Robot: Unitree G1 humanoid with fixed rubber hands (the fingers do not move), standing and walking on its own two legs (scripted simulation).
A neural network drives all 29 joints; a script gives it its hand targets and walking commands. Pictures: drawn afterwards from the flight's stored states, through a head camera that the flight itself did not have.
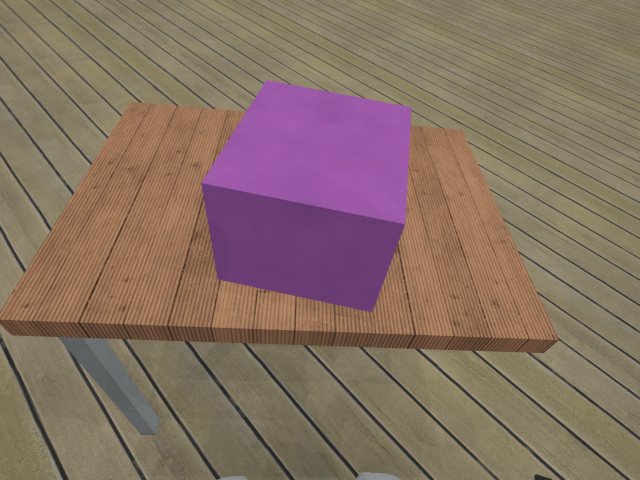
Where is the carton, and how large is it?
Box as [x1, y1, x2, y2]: [201, 80, 411, 311]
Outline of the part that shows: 266,80 201,183 218,279 372,311 404,225 411,107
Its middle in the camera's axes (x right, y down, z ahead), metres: -0.01 -0.09 +0.65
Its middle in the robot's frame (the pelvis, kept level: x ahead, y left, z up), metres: +0.55 +0.01 +0.05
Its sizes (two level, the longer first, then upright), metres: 0.292 0.257 0.203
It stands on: a table, 0.67 m high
